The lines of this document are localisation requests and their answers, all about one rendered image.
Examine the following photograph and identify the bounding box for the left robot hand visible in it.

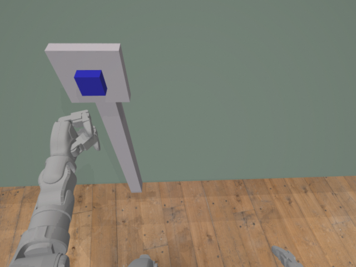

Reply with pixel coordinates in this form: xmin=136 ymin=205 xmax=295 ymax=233
xmin=50 ymin=110 xmax=100 ymax=162

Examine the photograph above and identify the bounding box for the panel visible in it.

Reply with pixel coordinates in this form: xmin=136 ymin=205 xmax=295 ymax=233
xmin=45 ymin=43 xmax=142 ymax=193

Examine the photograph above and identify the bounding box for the button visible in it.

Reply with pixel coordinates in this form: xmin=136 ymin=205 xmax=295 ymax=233
xmin=74 ymin=70 xmax=107 ymax=96

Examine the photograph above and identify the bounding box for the robot left upper arm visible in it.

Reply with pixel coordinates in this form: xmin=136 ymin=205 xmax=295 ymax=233
xmin=11 ymin=253 xmax=70 ymax=267

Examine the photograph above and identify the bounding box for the robot left shin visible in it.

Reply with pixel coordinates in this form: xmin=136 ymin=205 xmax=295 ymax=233
xmin=140 ymin=254 xmax=151 ymax=259

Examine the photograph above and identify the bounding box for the left robot forearm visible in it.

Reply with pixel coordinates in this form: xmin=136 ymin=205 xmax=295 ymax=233
xmin=8 ymin=155 xmax=77 ymax=267

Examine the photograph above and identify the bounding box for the right robot hand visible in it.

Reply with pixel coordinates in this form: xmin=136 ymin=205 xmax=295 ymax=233
xmin=271 ymin=245 xmax=303 ymax=267

